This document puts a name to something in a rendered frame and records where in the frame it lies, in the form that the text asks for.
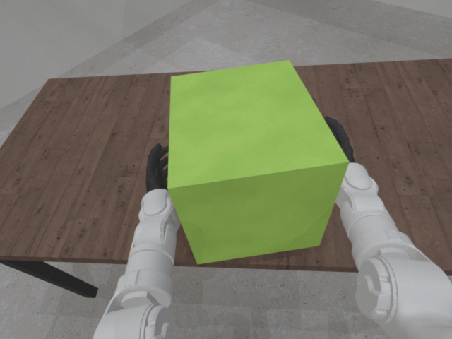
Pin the robot right upper arm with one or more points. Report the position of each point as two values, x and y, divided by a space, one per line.
408 299

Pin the right robot forearm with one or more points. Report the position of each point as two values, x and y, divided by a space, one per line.
368 225

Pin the carton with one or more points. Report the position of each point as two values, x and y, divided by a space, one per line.
253 167

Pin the left robot forearm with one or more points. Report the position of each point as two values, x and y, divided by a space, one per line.
148 275

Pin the right robot hand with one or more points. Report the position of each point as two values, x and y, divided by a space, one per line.
341 137

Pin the robot left upper arm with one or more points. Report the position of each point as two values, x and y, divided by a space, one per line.
149 321

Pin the left robot hand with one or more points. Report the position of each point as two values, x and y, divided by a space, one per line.
156 176

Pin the table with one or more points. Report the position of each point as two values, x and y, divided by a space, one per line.
73 170

